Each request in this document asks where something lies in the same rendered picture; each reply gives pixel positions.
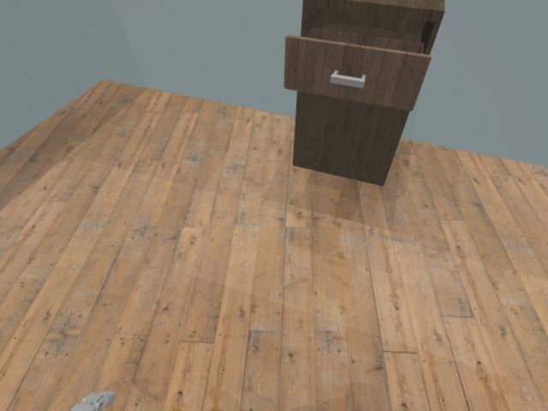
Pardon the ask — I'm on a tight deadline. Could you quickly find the handle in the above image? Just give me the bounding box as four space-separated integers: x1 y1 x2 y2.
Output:
330 70 366 88

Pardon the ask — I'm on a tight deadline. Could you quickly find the cabinet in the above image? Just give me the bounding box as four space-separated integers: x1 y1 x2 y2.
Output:
293 0 445 186

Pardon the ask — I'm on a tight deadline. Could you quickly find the left robot hand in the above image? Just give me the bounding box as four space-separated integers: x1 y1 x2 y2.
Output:
69 391 115 411

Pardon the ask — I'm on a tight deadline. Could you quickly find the drawer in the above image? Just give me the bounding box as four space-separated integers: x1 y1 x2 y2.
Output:
284 28 432 111

